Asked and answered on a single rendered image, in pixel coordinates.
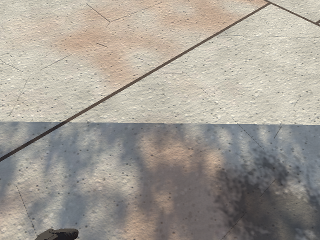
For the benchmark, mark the robot left hand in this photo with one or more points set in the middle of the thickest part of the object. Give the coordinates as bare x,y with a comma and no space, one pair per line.
59,234

